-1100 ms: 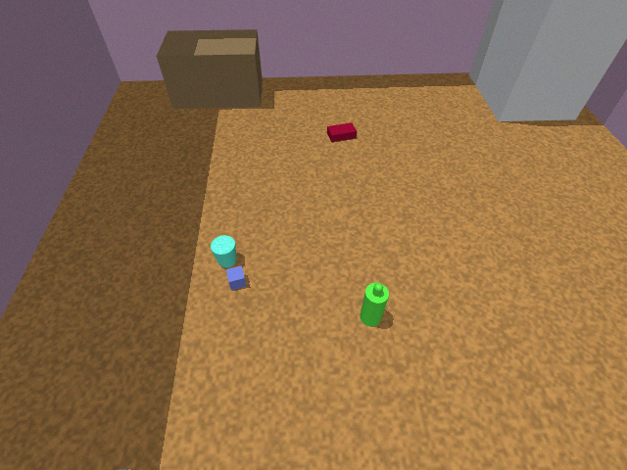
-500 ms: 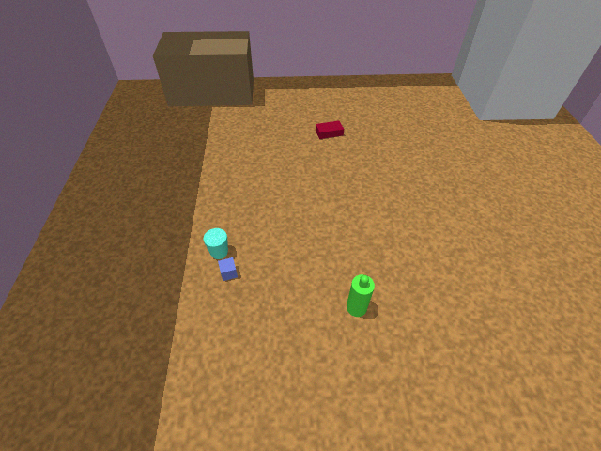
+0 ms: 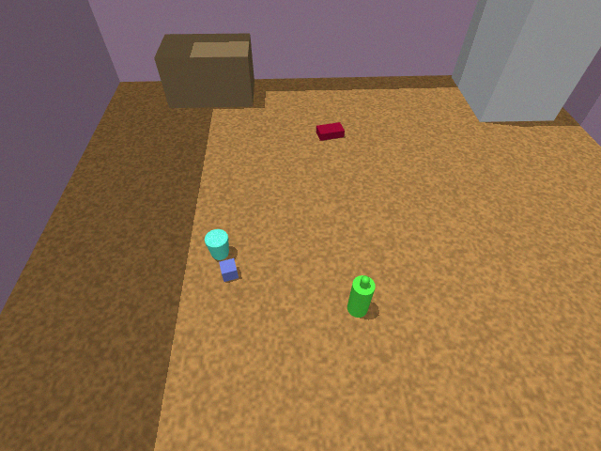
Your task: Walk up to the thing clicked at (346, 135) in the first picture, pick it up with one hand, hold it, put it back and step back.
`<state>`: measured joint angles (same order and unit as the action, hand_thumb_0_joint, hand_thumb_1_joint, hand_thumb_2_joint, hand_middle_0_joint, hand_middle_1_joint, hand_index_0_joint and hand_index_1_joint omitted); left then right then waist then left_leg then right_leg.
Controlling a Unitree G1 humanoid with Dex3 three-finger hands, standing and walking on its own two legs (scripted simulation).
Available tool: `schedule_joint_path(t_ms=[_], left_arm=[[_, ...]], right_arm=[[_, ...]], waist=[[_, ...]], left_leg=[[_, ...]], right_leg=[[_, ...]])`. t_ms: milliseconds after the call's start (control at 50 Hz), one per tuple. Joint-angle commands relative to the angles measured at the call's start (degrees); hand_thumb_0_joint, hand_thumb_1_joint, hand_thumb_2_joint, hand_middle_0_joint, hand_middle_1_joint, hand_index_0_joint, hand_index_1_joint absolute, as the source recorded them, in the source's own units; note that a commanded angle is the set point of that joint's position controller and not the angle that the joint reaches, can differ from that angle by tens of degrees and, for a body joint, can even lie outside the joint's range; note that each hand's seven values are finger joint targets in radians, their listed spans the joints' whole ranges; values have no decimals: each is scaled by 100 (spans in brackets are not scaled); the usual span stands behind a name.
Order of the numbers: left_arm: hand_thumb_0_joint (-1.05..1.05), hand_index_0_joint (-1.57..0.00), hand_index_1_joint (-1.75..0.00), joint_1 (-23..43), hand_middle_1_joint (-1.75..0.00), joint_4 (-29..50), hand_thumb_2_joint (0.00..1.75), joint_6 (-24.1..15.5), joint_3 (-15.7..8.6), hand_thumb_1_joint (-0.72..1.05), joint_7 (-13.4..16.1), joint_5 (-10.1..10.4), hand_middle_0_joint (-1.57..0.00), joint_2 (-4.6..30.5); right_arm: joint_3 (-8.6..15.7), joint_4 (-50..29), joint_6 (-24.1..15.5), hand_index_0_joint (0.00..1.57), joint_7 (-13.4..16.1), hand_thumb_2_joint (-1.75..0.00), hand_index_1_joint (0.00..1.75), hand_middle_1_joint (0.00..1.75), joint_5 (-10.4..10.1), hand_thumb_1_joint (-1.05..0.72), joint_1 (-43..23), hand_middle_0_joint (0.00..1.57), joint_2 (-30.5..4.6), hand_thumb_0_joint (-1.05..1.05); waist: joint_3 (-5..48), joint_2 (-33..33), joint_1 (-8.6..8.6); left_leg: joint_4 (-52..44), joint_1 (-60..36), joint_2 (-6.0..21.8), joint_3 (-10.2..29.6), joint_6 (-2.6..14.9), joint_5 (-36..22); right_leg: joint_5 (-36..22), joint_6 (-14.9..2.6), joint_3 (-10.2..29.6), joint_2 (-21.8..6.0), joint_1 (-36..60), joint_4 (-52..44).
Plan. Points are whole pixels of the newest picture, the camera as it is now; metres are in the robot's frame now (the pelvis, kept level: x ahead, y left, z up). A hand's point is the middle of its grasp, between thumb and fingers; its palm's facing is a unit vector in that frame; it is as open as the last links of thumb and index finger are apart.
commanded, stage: stand
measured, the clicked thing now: (330, 131) +1.80 -0.15 -0.76
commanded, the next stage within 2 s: walk up in 0.02 s
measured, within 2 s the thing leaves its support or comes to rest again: neither
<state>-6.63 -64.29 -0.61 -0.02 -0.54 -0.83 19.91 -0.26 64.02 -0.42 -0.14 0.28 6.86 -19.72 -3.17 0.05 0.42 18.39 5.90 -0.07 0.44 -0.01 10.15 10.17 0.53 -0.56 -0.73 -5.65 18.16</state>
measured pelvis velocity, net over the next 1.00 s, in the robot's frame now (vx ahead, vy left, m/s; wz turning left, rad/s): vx -0.01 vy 0.02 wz -0.79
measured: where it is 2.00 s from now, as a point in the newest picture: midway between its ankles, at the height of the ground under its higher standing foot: outside the picture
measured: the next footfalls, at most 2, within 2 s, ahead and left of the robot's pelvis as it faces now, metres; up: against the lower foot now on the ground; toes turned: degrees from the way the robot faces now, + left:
right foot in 0.74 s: -0.03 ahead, -0.07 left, +0.00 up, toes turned -37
left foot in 1.18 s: +0.15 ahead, +0.04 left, +0.00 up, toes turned -49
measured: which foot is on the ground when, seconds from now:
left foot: down 0.00-0.76, up 0.78-1.00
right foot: down 0.00-0.26, up 0.28-0.72, down 0.74-1.00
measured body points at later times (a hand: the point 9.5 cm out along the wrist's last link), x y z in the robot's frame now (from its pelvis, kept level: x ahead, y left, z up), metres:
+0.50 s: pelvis -0.01 +0.07 -0.01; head +0.04 +0.08 +0.44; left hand +0.21 +0.33 -0.13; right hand -0.08 -0.26 -0.09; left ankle +0.01 +0.15 -0.75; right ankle -0.08 -0.09 -0.68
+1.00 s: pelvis -0.01 +0.02 -0.01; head -0.01 -0.02 +0.43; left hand +0.28 +0.15 -0.10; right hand -0.19 -0.25 -0.14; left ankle +0.13 +0.12 -0.69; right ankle -0.07 -0.05 -0.75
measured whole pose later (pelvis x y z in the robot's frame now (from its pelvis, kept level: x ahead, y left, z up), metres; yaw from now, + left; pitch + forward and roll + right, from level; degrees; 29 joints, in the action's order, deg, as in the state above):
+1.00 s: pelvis -0.01 +0.02 -0.01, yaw -45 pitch -3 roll +1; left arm -13.9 -41.2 0.6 -2.6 -1.4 -1.1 19.8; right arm 2.9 45.2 0.9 -0.7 0.6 16.8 -22.9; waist -7.1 2.0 -1.2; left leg 57.4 27.2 4.4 1.5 -1.0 22.3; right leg 15.0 -3.8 6.2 5.4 -11.8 30.3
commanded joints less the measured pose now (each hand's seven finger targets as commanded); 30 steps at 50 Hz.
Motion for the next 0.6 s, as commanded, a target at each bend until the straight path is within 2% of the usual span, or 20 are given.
schedule_joint_path(t_ms=[0, 60, 80, 120, 160, 200, 220, 240, 260, 280, 300, 320, 340, 360, 380, 420, 480, 520, 560, 580], left_arm=[[0, -20, -30, -82, -30, 878, 90, 0, -408, 90, 92, -93, -20, 1591], [0, -20, -30, -324, -30, 1129, 90, -18, -554, 90, 130, -195, -20, 1856], [0, -20, -30, -401, -30, 1290, 90, -41, -614, 90, 141, -216, -20, 1931], [0, -20, -30, -412, -30, 1606, 90, -76, -643, 90, 150, -249, -20, 1857], [0, -20, -30, -490, -30, 1842, 90, -70, -620, 90, 154, -232, -20, 1670], [0, -20, -30, -243, -30, 2091, 90, -28, -587, 90, 132, -187, -20, 1537], [0, -20, -30, 5, -30, 2258, 90, 14, -522, 90, 106, -127, -20, 1364], [0, -20, -30, 56, -30, 2412, 90, 34, -401, 90, 130, -91, -20, 895], [0, -20, -30, -395, -30, 2344, 90, 69, -464, 90, 184, -162, -20, 1155], [0, -20, -30, -755, -30, 2276, 90, 140, -541, 90, 176, -167, -20, 1435], [0, -20, -30, -1010, -30, 2205, 90, 184, -571, 90, 139, -169, -20, 1544], [0, -20, -30, -927, -30, 2127, 90, 230, -637, 90, 58, -161, -20, 1610], [0, -20, -30, -920, -30, 2086, 90, 252, -668, 90, -44, -110, -20, 1581], [0, -20, -30, -820, -30, 2061, 90, 252, -673, 90, -110, 13, -20, 1548], [0, -20, -30, -772, -30, 2123, 90, 259, -641, 90, -150, 48, -20, 1458], [0, -20, -30, -849, -30, 2243, 90, 297, -584, 90, -208, 31, -20, 1235], [0, -20, -30, -530, -30, 2472, 90, 261, -534, 90, -225, 8, -20, 1164], [0, -20, -30, -149, -30, 2617, 90, 231, -558, 90, -217, -2, -20, 1224], [0, -20, -30, -174, -30, 2642, 90, 211, -571, 90, -212, -39, -20, 1244], [0, -20, -30, -178, -30, 2653, 90, 200, -571, 90, -215, -50, -20, 1247]], right_arm=[[678, -795, -96, 20, 3, -90, 30, 30, 96, -90, -596, 20, -1915, 0], [682, -1105, -24, 20, -48, -90, 30, 30, 47, -90, -498, 20, -1531, 0], [676, -1202, -7, 20, -71, -90, 30, 30, 60, -90, -468, 20, -1473, 0], [705, -1333, 10, 20, -98, -90, 30, 30, 23, -90, -296, 20, -1390, 0], [754, -1431, 17, 20, -83, -90, 30, 30, -2, -90, -158, 20, -1340, 0], [797, -1474, 1, 20, -47, -90, 30, 30, 53, -90, 172, 20, -1346, 0], [875, -1413, -25, 20, -4, -90, 30, 30, 118, -90, 604, 20, -1510, 0], [984, -1483, -32, 20, 35, -90, 30, 30, 193, -90, 656, 20, -1891, 0], [1010, -1758, -15, 20, 76, -90, 30, 30, 190, -90, 294, 20, -1920, 0], [1029, -1985, 3, 20, 51, -90, 30, 30, 202, -90, -78, 20, -1912, 0], [1009, -2102, 8, 20, 26, -90, 30, 30, 173, -90, -331, 20, -1831, 0], [984, -2161, -11, 20, 21, -90, 30, 30, 176, -90, -460, 20, -1711, 0], [916, -2162, -46, 20, 32, -90, 30, 30, 173, -90, -424, 20, -1569, 0], [920, -2167, -100, 20, 73, -90, 30, 30, 70, -90, -39, 20, -1541, 0], [899, -2099, -130, 20, 98, -90, 30, 30, 38, -90, 215, 20, -1536, 0], [892, -2119, -154, 20, 77, -90, 30, 30, 41, -90, 486, 20, -1584, 0], [949, -2262, -171, 20, 42, -90, 30, 30, 69, -90, 852, 20, -1691, 0], [970, -2309, -169, 20, 10, -90, 30, 30, 105, -90, 1133, 20, -1732, 0], [993, -2406, -158, 20, -17, -90, 30, 30, 94, -90, 1133, 20, -1824, 0], [988, -2407, -143, 20, -17, -90, 30, 30, 95, -90, 1157, 20, -1818, 0]], waist=[[14, 106, -102], [78, -695, -44], [241, -1091, 3], [571, -1375, -30], [812, -1339, -76], [1003, -938, -366], [1126, -298, -639], [984, 1166, -697], [897, 1259, -433], [847, 1159, -298], [560, 868, -143], [225, 717, -83], [-7, 552, -17], [63, 532, -109], [10, 618, -193], [29, 1027, -245], [223, 1122, -433], [166, 1011, -617], [173, 932, -572], [191, 900, -591]], left_leg=[[768, -189, 350, -216, 125, 147], [1518, 720, -5, 181, 147, 1410], [1919, 1049, -134, 380, 166, 1887], [2393, 1433, -157, 711, 108, 2280], [2230, 1341, -127, 703, 129, 1894], [1150, 440, -30, 643, 198, 1170], [13, -735, 422, 992, 333, 797], [-322, -1561, 1585, 2295, 625, -328], [-18, -1177, 2343, 2388, 1027, -1529], [-72, -562, 2616, 2305, 1472, -910], [-288, 140, 2477, 2020, 1537, -417], [-423, 402, 2188, 1718, 1350, -342], [-390, 388, 1740, 1253, 1004, -388], [-104, 112, 1454, 936, 516, -578], [-58, 86, 1308, 683, 250, -740], [21, -309, 1284, 430, 95, -1150], [108, -772, 1595, 390, 408, -1543], [141, -783, 1713, 328, 479, -1820], [288, -533, 1843, 189, 611, -1831], [382, -500, 1754, 22, 564, -1850]], right_leg=[[-1379, -421, 1424, -694, -1081, 143], [-1037, -980, 2619, -1162, -1024, 120], [-1269, -1223, 3165, -1397, -788, 96], [-1764, -1513, 3567, -1569, -315, 249], [-2141, -1335, 3282, -1205, -203, 487], [-1921, -920, 2798, -736, -881, 937], [-1355, -449, 2036, -155, -1833, 1594], [654, -33, 1061, 814, -3141, 2662], [2196, 99, 805, 703, -3137, 3502], [2330, 123, 747, 253, -2810, 3994], [2176, 92, 681, 130, -2413, 4306], [1902, 55, 624, 79, -2307, 4488], [1473, 59, 669, 41, -2372, 4418], [959, -91, 876, 0, -2571, 4263], [691, -126, 811, 19, -2642, 4117], [594, -105, 644, 129, -2776, 3812], [840, -40, 369, 48, -2777, 3299], [1073, -44, 176, -7, -2740, 2983], [1188, -84, -1, -75, -2349, 2708], [1140, -115, -101, -18, -2244, 2512]])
